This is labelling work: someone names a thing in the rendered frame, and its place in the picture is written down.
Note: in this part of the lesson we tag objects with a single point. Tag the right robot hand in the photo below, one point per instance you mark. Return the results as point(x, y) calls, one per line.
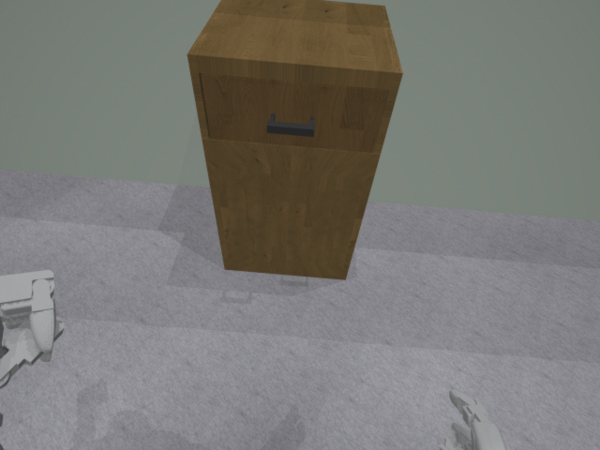
point(484, 435)

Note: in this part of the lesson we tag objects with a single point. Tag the handle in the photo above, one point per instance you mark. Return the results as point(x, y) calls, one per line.
point(290, 128)

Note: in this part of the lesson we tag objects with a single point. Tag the left robot hand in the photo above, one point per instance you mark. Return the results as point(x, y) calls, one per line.
point(26, 303)

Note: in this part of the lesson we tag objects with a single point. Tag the cabinet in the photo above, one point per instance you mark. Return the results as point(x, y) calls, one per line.
point(284, 209)

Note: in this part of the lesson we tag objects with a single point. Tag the drawer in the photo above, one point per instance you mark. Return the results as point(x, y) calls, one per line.
point(345, 117)

